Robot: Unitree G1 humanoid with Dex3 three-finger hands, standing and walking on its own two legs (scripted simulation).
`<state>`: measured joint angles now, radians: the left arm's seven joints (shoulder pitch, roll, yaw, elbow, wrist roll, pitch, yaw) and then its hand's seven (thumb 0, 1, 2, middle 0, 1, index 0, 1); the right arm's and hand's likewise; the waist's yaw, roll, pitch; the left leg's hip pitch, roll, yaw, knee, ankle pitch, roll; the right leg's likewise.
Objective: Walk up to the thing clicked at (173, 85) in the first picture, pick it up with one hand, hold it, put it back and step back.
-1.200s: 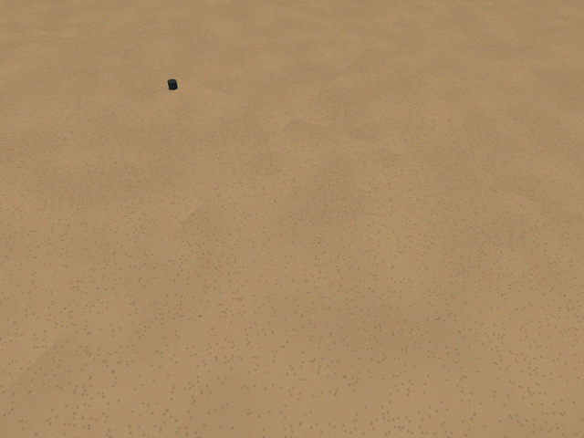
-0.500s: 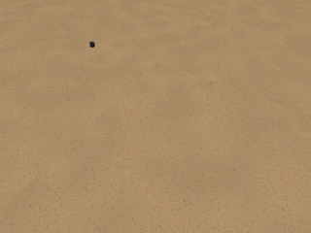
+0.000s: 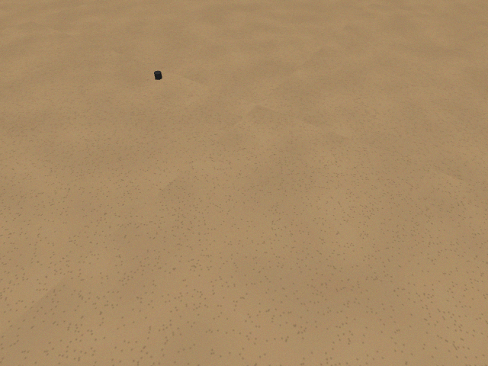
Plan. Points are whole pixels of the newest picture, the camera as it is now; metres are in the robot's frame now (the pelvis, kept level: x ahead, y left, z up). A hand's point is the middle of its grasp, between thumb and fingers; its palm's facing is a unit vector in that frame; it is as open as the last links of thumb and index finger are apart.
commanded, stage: walk up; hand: left
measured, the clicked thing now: (158, 75) +2.40 +0.65 -0.76
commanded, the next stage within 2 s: none
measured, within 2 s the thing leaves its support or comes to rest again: neither
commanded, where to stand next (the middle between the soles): +2.12 +0.39 m, yaw +11 degrees
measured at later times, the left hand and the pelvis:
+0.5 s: hand (39, 315) +0.27 +0.41 -0.15, palm faces +0.02 -0.95 -0.30, open 7.4 cm; pelvis +0.19 +0.12 +0.00, yaw +5 degrees
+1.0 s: hand (90, 195) +0.57 +0.40 -0.14, palm faces +0.18 -0.92 -0.34, open 7.4 cm; pelvis +0.54 +0.12 -0.01, yaw +12 degrees
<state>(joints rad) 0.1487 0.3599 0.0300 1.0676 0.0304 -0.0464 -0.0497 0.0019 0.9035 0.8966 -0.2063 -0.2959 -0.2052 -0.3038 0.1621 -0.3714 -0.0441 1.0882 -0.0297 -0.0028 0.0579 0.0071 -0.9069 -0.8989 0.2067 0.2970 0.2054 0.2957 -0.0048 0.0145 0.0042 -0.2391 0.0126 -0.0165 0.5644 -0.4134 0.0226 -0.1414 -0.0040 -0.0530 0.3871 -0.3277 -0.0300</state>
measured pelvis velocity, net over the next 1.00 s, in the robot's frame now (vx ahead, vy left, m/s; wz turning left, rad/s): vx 0.54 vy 0.12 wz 0.20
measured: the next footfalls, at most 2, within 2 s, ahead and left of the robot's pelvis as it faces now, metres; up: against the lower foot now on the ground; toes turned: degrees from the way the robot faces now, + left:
left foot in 0.28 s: +0.20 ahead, +0.23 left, +0.00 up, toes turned +12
right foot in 0.76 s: +0.60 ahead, +0.02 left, +0.00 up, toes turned +3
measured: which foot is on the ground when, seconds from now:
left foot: up 0.00-0.26, down 0.28-0.80, up 0.82-1.00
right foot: down 0.00-0.30, up 0.32-0.74, down 0.76-1.00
